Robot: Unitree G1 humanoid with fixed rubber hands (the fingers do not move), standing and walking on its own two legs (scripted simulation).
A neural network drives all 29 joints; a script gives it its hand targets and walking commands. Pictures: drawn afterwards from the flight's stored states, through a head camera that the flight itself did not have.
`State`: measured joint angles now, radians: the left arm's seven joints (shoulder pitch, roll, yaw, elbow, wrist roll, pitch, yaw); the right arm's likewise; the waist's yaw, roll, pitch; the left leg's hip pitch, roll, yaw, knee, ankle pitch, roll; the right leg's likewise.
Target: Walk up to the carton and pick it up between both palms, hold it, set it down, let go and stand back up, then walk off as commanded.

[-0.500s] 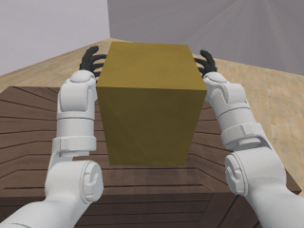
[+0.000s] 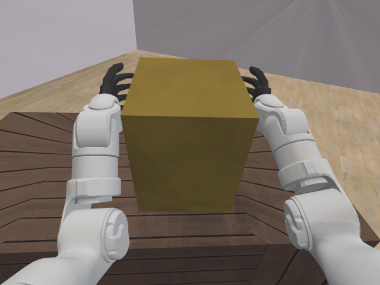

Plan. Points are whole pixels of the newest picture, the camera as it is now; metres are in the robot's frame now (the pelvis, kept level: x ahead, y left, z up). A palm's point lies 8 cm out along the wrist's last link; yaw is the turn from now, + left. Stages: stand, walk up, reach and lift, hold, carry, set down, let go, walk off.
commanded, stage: hold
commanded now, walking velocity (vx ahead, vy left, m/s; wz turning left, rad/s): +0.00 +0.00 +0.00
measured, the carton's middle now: (186, 136) +0.36 +0.00 +0.20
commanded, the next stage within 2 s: none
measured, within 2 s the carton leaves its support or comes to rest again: neither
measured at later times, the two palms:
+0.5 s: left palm (107, 99) +0.36 +0.15 +0.28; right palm (259, 100) +0.36 -0.15 +0.28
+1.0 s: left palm (110, 100) +0.36 +0.14 +0.28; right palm (260, 102) +0.37 -0.15 +0.28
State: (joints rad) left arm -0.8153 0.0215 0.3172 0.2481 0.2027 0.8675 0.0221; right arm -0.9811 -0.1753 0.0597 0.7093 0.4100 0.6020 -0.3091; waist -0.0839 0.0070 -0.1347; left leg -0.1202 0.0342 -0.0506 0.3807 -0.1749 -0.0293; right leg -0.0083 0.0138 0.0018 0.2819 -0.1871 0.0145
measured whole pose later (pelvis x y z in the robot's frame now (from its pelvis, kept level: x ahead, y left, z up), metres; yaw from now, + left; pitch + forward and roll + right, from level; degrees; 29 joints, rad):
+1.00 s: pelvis +0.00 +0.00 +0.00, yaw +0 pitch -5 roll -1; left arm -0.83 0.02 0.32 0.28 0.20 0.86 0.03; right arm -0.99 -0.18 0.06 0.73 0.42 0.61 -0.31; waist -0.08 0.01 -0.15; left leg -0.13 0.03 -0.06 0.38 -0.17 -0.03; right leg -0.02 0.02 0.02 0.28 -0.19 0.01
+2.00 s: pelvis +0.00 +0.00 +0.00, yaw +0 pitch -4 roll -1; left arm -0.85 0.03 0.32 0.30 0.19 0.86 0.03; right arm -1.00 -0.18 0.06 0.74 0.42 0.62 -0.31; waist -0.08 0.01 -0.16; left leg -0.13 0.03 -0.07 0.38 -0.17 -0.03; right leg -0.02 0.02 0.03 0.29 -0.19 0.01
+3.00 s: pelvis +0.00 +0.00 +0.00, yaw +0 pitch -4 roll -1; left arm -0.85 0.03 0.32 0.32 0.19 0.86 0.03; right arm -1.01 -0.18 0.06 0.75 0.42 0.62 -0.31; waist -0.07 0.01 -0.16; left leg -0.14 0.03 -0.07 0.38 -0.17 -0.03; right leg -0.03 0.03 0.03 0.29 -0.18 0.01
